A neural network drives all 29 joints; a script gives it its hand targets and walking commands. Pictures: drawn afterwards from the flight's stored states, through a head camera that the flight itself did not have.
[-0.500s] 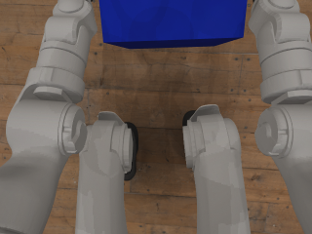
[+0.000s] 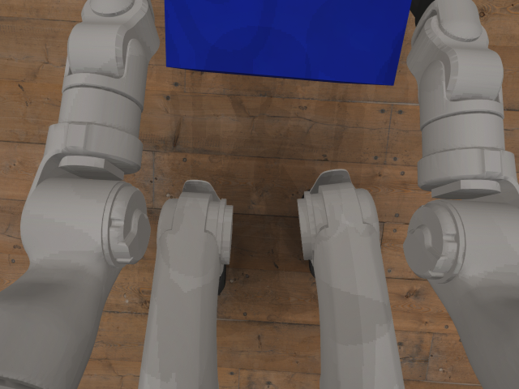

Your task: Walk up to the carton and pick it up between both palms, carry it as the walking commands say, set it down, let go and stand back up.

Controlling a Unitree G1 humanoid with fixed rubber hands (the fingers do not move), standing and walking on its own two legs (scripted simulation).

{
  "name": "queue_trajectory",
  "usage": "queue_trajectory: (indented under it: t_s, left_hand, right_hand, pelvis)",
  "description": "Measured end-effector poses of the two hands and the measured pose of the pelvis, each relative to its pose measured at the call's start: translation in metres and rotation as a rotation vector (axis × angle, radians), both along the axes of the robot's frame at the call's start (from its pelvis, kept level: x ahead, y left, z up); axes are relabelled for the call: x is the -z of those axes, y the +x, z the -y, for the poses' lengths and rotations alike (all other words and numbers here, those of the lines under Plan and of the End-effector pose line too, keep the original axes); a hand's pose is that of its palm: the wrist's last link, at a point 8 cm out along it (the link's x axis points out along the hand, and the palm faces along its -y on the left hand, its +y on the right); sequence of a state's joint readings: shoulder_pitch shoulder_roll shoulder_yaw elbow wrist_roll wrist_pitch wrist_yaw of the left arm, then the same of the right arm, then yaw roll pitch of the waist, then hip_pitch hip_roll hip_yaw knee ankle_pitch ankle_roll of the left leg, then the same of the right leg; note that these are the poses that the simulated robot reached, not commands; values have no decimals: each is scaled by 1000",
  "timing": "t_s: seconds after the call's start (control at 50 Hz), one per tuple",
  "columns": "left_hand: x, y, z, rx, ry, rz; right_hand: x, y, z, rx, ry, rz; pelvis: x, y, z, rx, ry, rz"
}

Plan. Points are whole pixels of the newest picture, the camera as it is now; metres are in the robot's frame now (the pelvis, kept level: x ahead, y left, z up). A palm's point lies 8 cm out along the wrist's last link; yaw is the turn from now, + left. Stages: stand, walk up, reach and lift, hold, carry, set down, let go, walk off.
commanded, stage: reach and lift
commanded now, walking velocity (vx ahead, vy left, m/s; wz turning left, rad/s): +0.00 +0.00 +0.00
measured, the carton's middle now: (281, 6) +0.57 -0.05 -0.18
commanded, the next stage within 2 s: none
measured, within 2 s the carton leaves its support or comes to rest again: neither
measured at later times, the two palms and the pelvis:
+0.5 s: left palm out of the picture +0.54 +0.10 -0.04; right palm (481, 8) +0.50 -0.22 -0.06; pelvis -0.02 -0.01 +0.04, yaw +0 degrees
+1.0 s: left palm out of the picture +0.52 +0.11 +0.02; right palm (512, 16) +0.47 -0.20 +0.01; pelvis +0.00 +0.00 +0.11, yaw -1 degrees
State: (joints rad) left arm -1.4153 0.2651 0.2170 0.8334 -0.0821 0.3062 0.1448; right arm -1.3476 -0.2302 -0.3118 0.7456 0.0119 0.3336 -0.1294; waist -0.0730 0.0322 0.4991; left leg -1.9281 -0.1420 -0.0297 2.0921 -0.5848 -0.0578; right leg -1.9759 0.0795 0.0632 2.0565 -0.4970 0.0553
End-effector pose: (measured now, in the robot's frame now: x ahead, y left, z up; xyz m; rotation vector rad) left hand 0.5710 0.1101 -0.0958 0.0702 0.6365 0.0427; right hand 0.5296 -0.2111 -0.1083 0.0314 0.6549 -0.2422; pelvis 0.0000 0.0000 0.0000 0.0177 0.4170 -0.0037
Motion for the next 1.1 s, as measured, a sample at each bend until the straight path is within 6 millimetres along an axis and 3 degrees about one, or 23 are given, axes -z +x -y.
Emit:
queue_trajectory:
  t_s: [0.12, 0.34, 0.42, 0.6, 0.76, 0.86, 0.96, 1.1]
  left_hand:
    - [-20, -1, 10, 23, -29, 14]
    - [-28, -32, 10, -1, 4, -9]
    - [-39, -31, 11, -3, 20, 2]
    - [-74, -21, 17, 2, 19, 8]
    - [-95, -24, -1, -26, 31, -18]
    - [-103, -36, -11, -28, 43, -29]
    - [-112, -43, -6, -11, 16, -13]
    - [-142, -54, 8, 20, -7, 27]
  right_hand:
    - [-22, -14, 8, 35, -36, -6]
    - [-24, -37, 8, 38, 16, -32]
    - [-33, -33, 9, 36, 26, -18]
    - [-78, -23, 15, 38, -4, 0]
    - [-100, -19, -3, 37, 11, -7]
    - [-101, -32, -13, 28, 10, -22]
    - [-107, -51, -9, 67, 18, -7]
    - [-148, -67, 3, 107, 1, 34]
  pelvis:
    - [-11, -3, -3, 1, -23, -17]
    - [-38, -17, -1, -3, -5, 7]
    - [-39, -22, 3, 6, 12, 10]
    - [-55, -20, 10, 18, 21, 47]
    - [-82, -7, 9, 18, 17, 42]
    - [-98, -1, 4, 5, 2, 68]
    - [-105, -2, -2, 4, -14, 81]
    - [-112, -15, -11, 16, -23, 139]
